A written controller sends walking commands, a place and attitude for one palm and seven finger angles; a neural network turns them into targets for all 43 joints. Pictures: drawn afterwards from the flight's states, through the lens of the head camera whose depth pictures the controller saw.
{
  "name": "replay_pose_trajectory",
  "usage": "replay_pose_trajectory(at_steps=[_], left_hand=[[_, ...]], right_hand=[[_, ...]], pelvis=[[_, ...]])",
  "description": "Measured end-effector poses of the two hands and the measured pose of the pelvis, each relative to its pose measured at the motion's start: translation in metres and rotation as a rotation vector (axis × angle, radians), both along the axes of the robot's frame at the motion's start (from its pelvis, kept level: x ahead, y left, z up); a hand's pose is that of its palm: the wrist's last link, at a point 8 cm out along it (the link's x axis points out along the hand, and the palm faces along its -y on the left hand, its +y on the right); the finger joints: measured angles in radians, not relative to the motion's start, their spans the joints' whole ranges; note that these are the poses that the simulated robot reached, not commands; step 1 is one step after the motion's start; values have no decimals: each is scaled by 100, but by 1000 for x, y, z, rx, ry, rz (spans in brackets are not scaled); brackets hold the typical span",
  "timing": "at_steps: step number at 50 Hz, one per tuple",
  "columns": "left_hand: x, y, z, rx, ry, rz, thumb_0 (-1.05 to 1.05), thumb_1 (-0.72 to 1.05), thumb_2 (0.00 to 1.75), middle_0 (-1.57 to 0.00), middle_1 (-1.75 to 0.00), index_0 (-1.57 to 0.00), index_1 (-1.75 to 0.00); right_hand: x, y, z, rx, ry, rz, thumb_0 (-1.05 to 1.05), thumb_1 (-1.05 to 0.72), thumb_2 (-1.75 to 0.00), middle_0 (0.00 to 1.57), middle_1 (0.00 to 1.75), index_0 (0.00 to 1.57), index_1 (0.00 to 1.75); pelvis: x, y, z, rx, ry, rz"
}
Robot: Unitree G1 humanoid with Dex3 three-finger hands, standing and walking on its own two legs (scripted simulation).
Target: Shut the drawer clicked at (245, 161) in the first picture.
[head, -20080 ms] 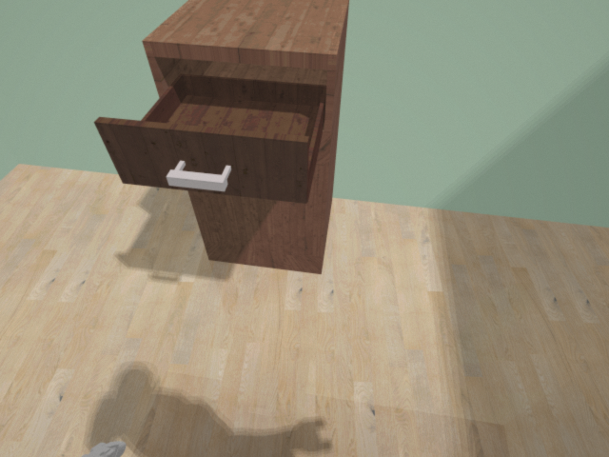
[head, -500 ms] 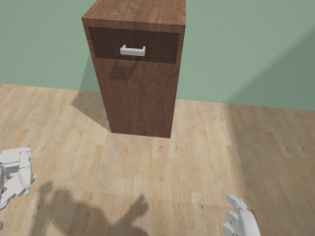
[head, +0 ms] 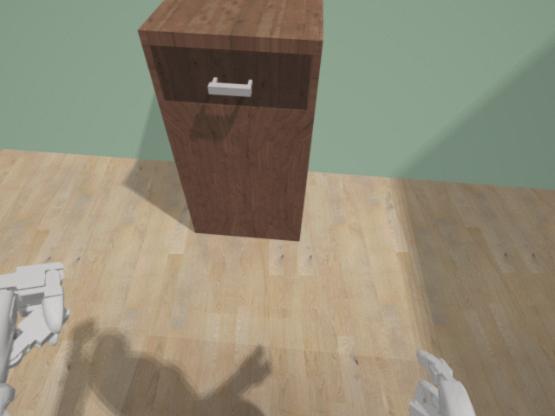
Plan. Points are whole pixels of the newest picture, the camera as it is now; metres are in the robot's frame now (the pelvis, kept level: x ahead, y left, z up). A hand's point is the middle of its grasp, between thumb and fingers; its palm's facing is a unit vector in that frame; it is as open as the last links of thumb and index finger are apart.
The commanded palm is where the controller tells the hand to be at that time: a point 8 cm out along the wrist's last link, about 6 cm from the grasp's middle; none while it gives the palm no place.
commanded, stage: let the arm hang, fingers relaxed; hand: left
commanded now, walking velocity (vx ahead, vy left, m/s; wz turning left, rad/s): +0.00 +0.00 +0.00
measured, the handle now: (231, 85) +0.92 +0.18 -0.01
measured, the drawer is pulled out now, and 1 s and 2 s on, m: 0.00 0.00 0.00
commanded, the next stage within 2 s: look to check the result in 1.08 s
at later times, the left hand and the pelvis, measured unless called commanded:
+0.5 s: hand out of the picture -0.03 +0.20 -0.17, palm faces +0.02 -0.97 -0.25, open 4.7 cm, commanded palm none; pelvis -0.01 -0.01 +0.00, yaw +2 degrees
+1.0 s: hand out of the picture +0.07 +0.18 -0.16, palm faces +0.01 -0.97 -0.23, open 7.4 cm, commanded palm none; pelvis +0.01 -0.02 +0.00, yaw +1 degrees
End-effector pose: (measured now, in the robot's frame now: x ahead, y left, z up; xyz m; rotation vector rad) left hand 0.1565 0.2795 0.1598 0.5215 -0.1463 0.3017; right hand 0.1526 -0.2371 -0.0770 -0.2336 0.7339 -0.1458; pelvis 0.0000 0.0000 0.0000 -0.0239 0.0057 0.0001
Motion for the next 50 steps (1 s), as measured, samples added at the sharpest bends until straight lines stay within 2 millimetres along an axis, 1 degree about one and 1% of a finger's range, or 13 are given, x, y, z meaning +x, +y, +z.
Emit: replay_pose_trajectory(at_steps=[1,3,6,10,14,17,21,24,27,31,37,44,50], left_hand=[[6,3,-18,-9,69,-7,1,89,90,-140,-160,-140,-159],[15,12,-72,-72,291,25,0,89,90,-139,-159,-139,-158],[4,12,-161,-189,658,98,0,90,90,-134,-154,-134,-154],[-44,-16,-248,-328,1023,128,1,90,90,-123,-143,-123,-143],[-100,-46,-294,-431,1255,157,1,90,90,-109,-130,-110,-129],[-137,-44,-304,-481,1351,237,1,90,90,-98,-121,-98,-118],[-173,-36,-303,-487,1452,300,1,90,90,-83,-104,-83,-102],[-188,-30,-298,-477,1500,339,1,90,90,-72,-90,-72,-89],[-192,-25,-293,-463,1518,366,1,90,90,-60,-76,-60,-75],[-181,-21,-289,-446,1498,375,1,91,90,-45,-59,-45,-58],[-145,-25,-287,-436,1421,340,0,91,90,-28,-40,-28,-40],[-107,-40,-288,-446,1350,272,0,91,90,-22,-32,-22,-32],[-94,-53,-290,-461,1341,243,0,91,90,-20,-30,-20,-30]], right_hand=[[2,-1,-6,13,15,26,2,-90,-89,20,30,20,30],[2,-5,-21,31,65,51,1,-90,-89,20,30,20,30],[-5,-11,-37,40,130,38,1,-90,-89,20,30,21,30],[-34,-17,-45,24,239,9,1,-90,-89,20,30,21,30],[-75,-22,-47,-4,397,-15,1,-90,-89,20,30,20,30],[-104,-24,-49,-11,513,-32,1,-90,-89,20,30,20,30],[-131,-22,-55,0,619,-56,1,-90,-89,20,30,20,30],[-141,-19,-59,19,655,-72,1,-90,-89,20,30,20,30],[-144,-15,-63,39,665,-80,1,-90,-89,20,30,20,30],[-139,-10,-68,61,654,-83,1,-90,-89,20,30,20,30],[-123,-8,-69,79,610,-78,1,-90,-89,20,30,20,30],[-107,-12,-66,78,569,-82,1,-90,-89,20,30,20,30],[-104,-19,-64,68,574,-91,1,-90,-89,20,30,20,30]], pelvis=[[-1,1,-2,-1,6,9],[-4,5,-5,-1,11,18],[-6,7,-10,5,11,15],[-8,3,-11,16,-4,11],[-10,-3,-8,15,-13,16],[-10,-7,-5,10,-11,24],[-9,-8,-3,3,-9,30],[-6,-7,-1,4,-10,28],[-4,-6,0,7,-12,25],[0,-6,1,12,-17,20],[4,-8,3,19,-26,16],[9,-12,4,22,-30,12],[13,-16,5,23,-28,11]])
